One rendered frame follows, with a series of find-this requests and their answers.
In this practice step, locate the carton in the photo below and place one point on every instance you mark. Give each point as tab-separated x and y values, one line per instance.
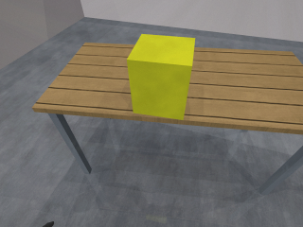
159	69

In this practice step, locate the table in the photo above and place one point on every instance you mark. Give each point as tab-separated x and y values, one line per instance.
240	89

